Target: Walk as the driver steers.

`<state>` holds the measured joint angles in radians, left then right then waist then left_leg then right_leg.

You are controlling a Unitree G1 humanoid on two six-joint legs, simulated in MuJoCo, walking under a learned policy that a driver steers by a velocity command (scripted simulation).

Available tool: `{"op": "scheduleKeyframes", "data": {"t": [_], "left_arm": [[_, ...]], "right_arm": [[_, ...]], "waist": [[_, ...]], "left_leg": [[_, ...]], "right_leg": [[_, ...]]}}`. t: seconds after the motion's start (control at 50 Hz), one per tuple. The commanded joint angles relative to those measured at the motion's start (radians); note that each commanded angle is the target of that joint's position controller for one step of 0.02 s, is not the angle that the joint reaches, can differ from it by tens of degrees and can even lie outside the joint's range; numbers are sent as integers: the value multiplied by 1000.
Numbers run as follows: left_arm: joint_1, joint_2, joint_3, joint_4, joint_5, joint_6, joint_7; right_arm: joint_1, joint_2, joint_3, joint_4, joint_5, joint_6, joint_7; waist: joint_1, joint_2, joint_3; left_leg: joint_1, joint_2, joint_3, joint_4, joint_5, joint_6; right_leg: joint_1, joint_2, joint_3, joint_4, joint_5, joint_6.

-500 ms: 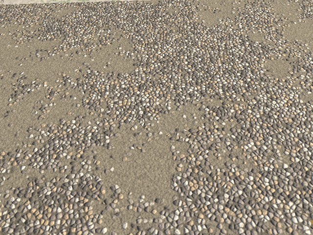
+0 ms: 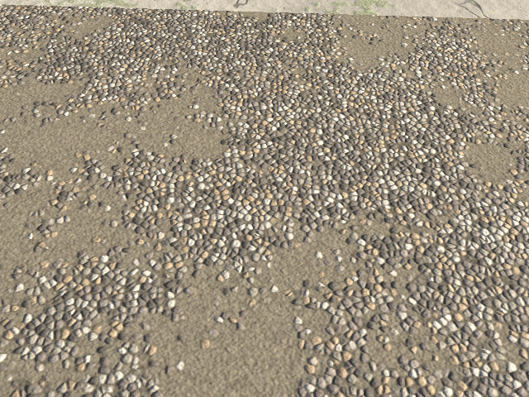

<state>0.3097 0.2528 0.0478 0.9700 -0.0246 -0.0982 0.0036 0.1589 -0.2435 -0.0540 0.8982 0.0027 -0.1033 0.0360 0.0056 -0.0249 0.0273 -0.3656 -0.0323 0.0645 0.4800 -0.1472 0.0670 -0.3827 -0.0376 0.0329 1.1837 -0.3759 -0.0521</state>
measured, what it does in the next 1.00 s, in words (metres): walks ahead: right foot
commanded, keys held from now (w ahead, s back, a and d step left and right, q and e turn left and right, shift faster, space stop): w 0.46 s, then w+q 0.54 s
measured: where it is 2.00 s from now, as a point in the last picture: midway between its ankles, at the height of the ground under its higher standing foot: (227, 185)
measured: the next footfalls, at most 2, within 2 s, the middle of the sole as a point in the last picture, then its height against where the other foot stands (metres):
right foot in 0.44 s outside the picture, level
left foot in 1.04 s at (229, 314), level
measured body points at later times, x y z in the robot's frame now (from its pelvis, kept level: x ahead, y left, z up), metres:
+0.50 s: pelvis +0.27 -0.06 -0.01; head +0.31 -0.06 +0.44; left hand +0.47 +0.19 -0.11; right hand +0.24 -0.32 -0.16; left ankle +0.09 +0.08 -0.68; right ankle +0.38 -0.15 -0.73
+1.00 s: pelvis +0.54 -0.02 -0.01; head +0.56 -0.01 +0.44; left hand +0.47 +0.24 -0.16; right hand +0.77 -0.21 -0.12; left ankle +0.65 +0.11 -0.72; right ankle +0.38 -0.15 -0.73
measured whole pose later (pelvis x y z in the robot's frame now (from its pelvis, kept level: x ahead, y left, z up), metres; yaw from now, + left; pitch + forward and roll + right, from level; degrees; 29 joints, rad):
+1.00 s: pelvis +0.54 -0.02 -0.01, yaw +14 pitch +2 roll -1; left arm 0.33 0.24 0.07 0.98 -0.01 -0.06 0.03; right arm 0.05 -0.22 -0.07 0.82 0.02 -0.04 0.06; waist 0.05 0.01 0.03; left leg -0.58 0.04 0.07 0.64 -0.11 0.11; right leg 0.13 -0.02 -0.29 0.30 -0.43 0.03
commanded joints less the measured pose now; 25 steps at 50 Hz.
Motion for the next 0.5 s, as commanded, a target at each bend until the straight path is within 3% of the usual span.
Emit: {"op": "scheduleKeyframes", "data": {"t": [0.02, 0.04, 0.1, 0.22, 0.34, 0.4, 0.42, 0.44, 0.46, 0.48, 0.5], "left_arm": [[22, 73, 28, -62, 5, 1, 9], [31, 57, 28, -58, 5, 11, 11], [-62, 63, 33, -93, 16, 24, 15], [-262, 37, 25, -149, 15, 13, 0], [-410, 40, 12, -208, 3, -1, -34], [-341, 79, 25, -203, 2, -10, -45], [-239, 107, 41, -174, 5, -11, -42], [-62, 158, 67, -118, 9, -11, -35], [123, 241, 87, -84, 21, -6, -24], [141, 268, 87, -70, 25, -6, -33], [109, 167, 62, -81, 19, -9, -32]], "right_arm": [[37, -73, -12, -23, -13, -14, 3], [53, -81, -14, -12, -10, -16, 1], [104, -125, -24, 13, -8, -16, -18], [195, -136, -21, 47, 4, 0, -40], [279, -151, -29, 96, 12, 24, -45], [244, -172, -39, 96, 16, 35, -50], [216, -175, -39, 89, 17, 39, -50], [205, -150, -30, 80, 12, 42, -50], [222, -113, -12, 54, -10, 39, -50], [349, 24, 24, 64, 5, 16, -37], [273, -98, -3, 73, 35, -4, -34]], "waist": [[8, 101, -82], [16, 101, -68], [6, 75, -17], [-51, 80, 22], [-90, 86, 68], [-31, 115, 22], [29, 120, -40], [104, 99, -149], [147, -53, -307], [72, -303, -416], [107, -169, -342]], "left_leg": [[217, 263, -322, -299, 95, 161], [191, 254, -288, -320, 116, 169], [190, 255, -238, -360, 170, 179], [255, 217, -143, -374, 180, 132], [425, 282, -144, -304, 204, 127], [462, 299, -138, -202, 424, 100], [444, 271, -110, -90, 589, 82], [354, 214, -69, 114, 618, 52], [121, 139, -19, 459, 271, 14], [-249, -39, -98, 749, -414, -29], [-350, 16, -218, 857, -421, -8]], "right_leg": [[-200, -111, 48, -5, 108, -7], [-195, -115, 39, -32, 116, -1], [-289, -127, 30, -156, 226, 28], [-313, -88, -10, -483, 480, 43], [-335, -54, -28, -639, 403, 18], [-189, -12, -56, -679, 303, -24], [-35, 24, -88, -699, 306, -46], [219, 24, -80, -690, 333, -80], [535, -192, 179, -675, 342, -149], [805, -382, 648, -827, 148, -295], [741, -352, 630, -872, 59, -245]]}}
Keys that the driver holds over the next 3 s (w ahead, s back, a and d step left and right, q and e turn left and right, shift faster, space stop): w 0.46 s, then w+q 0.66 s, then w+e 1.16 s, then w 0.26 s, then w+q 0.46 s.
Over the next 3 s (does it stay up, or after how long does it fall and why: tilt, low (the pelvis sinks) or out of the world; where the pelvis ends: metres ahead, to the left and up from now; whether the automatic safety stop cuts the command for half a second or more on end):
stays up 1.62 0.01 0.00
